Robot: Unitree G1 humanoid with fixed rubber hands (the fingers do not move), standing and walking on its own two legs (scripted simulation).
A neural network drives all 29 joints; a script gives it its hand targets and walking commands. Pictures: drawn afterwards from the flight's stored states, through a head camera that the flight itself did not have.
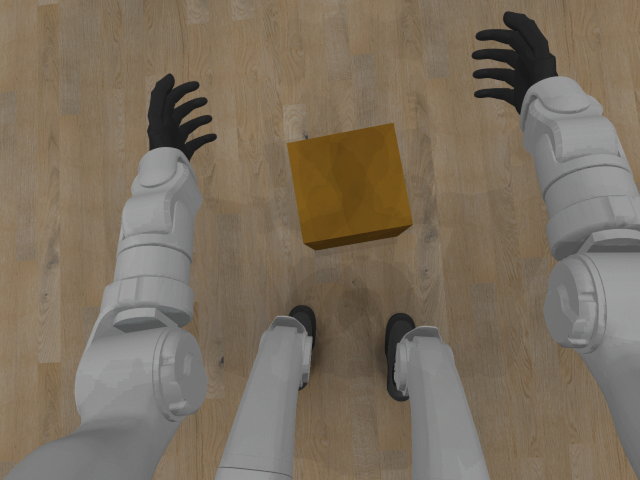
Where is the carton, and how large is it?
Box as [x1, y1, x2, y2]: [287, 123, 412, 250]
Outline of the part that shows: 393,123 287,143 303,243 315,250 396,236 412,224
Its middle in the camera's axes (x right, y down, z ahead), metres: +0.06 -0.10 +0.87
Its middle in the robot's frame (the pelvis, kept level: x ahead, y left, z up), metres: +0.50 +0.03 -0.52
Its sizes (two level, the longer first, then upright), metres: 0.210 0.200 0.250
